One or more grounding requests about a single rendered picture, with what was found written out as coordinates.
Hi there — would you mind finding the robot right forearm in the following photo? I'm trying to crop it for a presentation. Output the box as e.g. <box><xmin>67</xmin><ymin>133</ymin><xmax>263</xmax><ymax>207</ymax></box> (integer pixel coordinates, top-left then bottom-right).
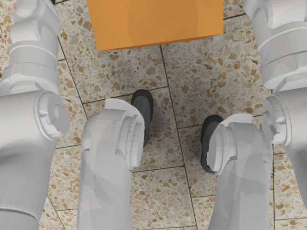
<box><xmin>243</xmin><ymin>0</ymin><xmax>307</xmax><ymax>92</ymax></box>

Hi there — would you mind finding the robot left forearm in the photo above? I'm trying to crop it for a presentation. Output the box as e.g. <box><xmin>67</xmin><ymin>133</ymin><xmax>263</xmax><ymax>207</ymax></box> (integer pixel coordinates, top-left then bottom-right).
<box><xmin>0</xmin><ymin>0</ymin><xmax>60</xmax><ymax>96</ymax></box>

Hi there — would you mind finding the left robot upper arm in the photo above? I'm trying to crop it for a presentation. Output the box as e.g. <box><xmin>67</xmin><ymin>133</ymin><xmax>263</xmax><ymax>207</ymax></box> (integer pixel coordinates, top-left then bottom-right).
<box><xmin>0</xmin><ymin>90</ymin><xmax>70</xmax><ymax>230</ymax></box>

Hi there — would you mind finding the right robot foot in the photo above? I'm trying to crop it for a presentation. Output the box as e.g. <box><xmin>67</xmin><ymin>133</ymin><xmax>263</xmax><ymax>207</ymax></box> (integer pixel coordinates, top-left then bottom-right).
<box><xmin>201</xmin><ymin>115</ymin><xmax>223</xmax><ymax>173</ymax></box>

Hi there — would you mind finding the carton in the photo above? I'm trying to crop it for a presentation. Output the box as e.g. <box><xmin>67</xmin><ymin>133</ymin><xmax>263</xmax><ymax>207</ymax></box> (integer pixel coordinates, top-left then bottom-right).
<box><xmin>86</xmin><ymin>0</ymin><xmax>224</xmax><ymax>51</ymax></box>

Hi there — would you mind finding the left robot thigh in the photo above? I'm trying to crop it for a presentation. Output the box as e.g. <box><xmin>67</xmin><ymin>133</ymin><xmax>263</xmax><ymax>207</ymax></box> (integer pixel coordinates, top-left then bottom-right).
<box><xmin>76</xmin><ymin>109</ymin><xmax>144</xmax><ymax>230</ymax></box>

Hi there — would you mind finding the right robot upper arm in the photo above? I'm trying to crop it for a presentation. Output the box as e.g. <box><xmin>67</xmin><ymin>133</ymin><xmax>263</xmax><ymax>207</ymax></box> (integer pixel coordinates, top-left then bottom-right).
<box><xmin>261</xmin><ymin>87</ymin><xmax>307</xmax><ymax>210</ymax></box>

